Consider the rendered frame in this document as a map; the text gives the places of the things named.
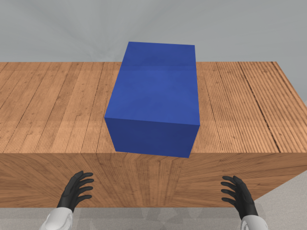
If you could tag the right robot hand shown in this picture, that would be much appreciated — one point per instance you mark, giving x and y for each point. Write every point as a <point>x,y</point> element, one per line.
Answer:
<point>243,201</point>

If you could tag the pedestal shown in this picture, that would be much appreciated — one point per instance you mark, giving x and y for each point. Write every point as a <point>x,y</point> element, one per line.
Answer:
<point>253,125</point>

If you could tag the left robot hand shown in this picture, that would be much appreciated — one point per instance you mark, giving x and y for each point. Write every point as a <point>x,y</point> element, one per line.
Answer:
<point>69,197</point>

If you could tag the carton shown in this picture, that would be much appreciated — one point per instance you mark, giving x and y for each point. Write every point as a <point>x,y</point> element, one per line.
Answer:
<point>154,106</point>

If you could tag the robot left forearm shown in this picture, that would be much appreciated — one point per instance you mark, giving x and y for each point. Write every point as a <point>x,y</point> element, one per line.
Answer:
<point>60,218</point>

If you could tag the robot right forearm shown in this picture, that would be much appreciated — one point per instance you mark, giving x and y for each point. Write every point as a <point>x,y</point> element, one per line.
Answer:
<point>253,222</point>

